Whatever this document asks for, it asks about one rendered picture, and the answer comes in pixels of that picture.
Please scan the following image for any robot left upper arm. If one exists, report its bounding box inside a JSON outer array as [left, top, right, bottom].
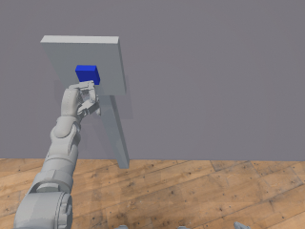
[[11, 191, 73, 229]]

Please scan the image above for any left robot hand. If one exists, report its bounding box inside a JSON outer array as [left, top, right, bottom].
[[61, 80, 101, 123]]

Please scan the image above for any left robot forearm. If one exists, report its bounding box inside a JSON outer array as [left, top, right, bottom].
[[13, 115, 81, 228]]

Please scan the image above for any button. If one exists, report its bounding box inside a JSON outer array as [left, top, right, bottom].
[[75, 65, 100, 85]]

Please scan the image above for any panel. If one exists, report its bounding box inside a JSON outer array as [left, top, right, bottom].
[[40, 35, 130, 169]]

